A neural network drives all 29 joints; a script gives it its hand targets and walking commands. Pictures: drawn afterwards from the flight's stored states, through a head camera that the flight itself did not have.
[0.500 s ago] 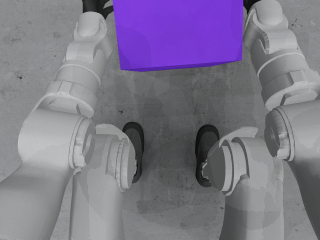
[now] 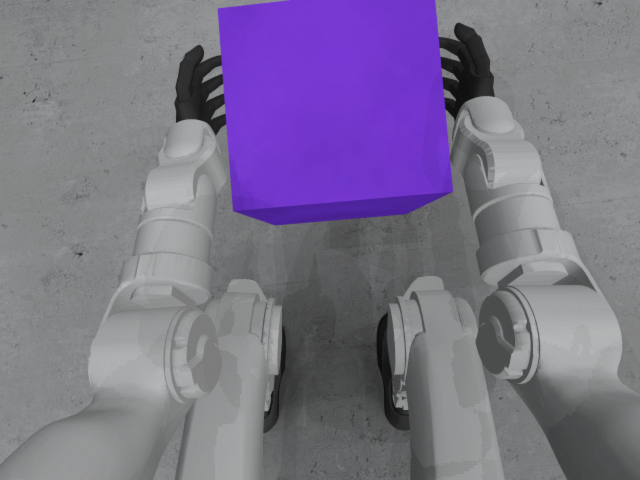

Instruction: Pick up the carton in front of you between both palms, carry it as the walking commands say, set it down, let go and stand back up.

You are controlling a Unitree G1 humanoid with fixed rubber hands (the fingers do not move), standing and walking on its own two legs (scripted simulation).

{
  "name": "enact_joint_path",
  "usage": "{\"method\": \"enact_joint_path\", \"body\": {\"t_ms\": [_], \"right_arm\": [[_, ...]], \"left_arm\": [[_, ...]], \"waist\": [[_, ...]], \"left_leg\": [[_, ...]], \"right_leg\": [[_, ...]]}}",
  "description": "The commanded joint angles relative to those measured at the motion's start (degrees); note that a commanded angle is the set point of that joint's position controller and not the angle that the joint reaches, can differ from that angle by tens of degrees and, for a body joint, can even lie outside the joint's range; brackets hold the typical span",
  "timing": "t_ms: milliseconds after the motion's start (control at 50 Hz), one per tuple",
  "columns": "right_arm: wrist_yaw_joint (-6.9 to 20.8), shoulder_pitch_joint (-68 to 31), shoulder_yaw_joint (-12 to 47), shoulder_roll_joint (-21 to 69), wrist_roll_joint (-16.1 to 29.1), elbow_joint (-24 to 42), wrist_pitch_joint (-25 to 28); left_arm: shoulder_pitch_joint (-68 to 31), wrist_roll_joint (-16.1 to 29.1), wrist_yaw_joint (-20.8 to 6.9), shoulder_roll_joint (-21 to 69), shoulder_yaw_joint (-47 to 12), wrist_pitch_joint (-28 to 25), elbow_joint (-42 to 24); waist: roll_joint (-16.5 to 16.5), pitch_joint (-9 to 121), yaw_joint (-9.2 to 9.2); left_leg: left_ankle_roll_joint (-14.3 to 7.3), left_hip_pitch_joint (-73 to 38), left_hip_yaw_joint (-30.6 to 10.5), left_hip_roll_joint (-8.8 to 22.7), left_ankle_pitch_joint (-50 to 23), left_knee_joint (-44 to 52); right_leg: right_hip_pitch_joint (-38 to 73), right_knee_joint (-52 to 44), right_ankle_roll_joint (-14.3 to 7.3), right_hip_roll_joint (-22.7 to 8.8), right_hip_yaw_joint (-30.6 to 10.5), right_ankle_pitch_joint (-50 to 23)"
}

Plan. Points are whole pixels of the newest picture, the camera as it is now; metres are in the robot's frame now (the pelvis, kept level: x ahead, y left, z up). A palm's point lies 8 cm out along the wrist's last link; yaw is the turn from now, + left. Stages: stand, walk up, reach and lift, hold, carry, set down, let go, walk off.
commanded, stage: reach and lift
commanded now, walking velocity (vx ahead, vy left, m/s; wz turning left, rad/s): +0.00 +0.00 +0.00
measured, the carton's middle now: (334, 135) +0.51 -0.01 -0.15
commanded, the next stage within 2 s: none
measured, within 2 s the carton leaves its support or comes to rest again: neither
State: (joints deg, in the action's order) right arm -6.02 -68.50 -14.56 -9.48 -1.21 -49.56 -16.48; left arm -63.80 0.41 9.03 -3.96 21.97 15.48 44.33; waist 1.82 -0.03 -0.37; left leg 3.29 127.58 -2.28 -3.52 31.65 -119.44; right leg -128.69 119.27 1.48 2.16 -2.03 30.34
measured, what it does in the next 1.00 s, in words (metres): rises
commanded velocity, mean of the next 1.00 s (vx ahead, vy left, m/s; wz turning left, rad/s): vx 0.00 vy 0.00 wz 0.00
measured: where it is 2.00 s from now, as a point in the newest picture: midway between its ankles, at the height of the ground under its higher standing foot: (331, 391)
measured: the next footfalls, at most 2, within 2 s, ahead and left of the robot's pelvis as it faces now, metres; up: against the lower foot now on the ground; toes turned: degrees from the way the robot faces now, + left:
none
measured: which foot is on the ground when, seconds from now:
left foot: down 0.00-1.00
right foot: down 0.00-1.00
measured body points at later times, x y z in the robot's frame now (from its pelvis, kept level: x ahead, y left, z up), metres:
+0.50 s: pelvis +0.02 +0.00 +0.13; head +0.25 -0.01 +0.51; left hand +0.49 +0.14 +0.07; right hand +0.49 -0.16 +0.07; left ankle +0.12 +0.13 -0.36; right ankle +0.12 -0.12 -0.36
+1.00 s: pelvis +0.07 +0.00 +0.27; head +0.18 -0.01 +0.70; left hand +0.45 +0.15 +0.23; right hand +0.45 -0.16 +0.23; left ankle +0.11 +0.13 -0.36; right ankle +0.12 -0.12 -0.36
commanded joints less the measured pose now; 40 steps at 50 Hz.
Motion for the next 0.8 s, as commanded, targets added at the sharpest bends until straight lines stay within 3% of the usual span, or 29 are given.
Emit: {"method": "enact_joint_path", "body": {"t_ms": [0, 60, 200, 300, 480, 780], "right_arm": [[17.03, -31.37, 18.80, 66.08, 1.87, 3.81, -1.54], [18.17, -31.19, 13.82, 64.87, -1.83, 0.06, -2.48], [18.10, -28.50, 10.03, 65.13, -6.40, 0.28, -2.92], [18.89, -25.44, 14.55, 68.03, -4.46, 4.98, -3.75], [19.11, -18.37, 24.93, 73.02, 0.67, 12.43, -4.94], [17.40, -1.92, 24.94, 75.74, -1.98, 11.50, -3.74]], "left_arm": [[-39.67, -0.22, -17.76, 58.73, -23.16, 1.85, -4.32], [-37.51, -5.01, -17.98, 58.00, -17.39, 2.84, -0.46], [-37.08, -4.81, -19.63, 63.11, -19.24, 4.10, -1.72], [-33.17, -3.40, -20.01, 66.44, -23.79, 5.16, -4.66], [-23.68, -0.84, -19.99, 69.07, -31.31, 5.90, -9.62], [-7.83, -2.44, -20.41, 70.11, -32.14, 4.61, -8.21]], "waist": [[-5.02, 59.18, -2.46], [-5.47, 54.72, -3.55], [-2.27, 61.71, 0.80], [-1.05, 67.75, 1.15], [-3.27, 69.21, -0.39], [-2.73, 53.56, 0.14]], "left_leg": [[-2.33, -27.72, 8.13, -6.32, -6.28, 16.01], [-2.76, -27.86, 7.67, -6.13, -3.39, 19.55], [-1.83, -34.22, 7.36, -6.74, -4.92, 26.05], [-1.39, -41.92, 6.89, -6.97, -9.36, 29.79], [-1.50, -51.19, 5.34, -6.87, -14.40, 36.19], [-2.05, -65.16, 2.49, -6.39, -14.26, 51.63]], "right_leg": [[34.43, -15.94, -1.27, 6.48, 6.35, -6.39], [32.48, -19.63, -1.33, 6.89, 5.94, -1.58], [40.51, -25.78, -1.94, 7.13, 6.14, -4.96], [46.39, -28.96, -1.74, 7.22, 6.07, -9.36], [57.47, -35.10, -0.39, 7.49, 4.77, -14.64], [74.21, -51.35, -0.91, 7.01, 1.08, -15.45]]}}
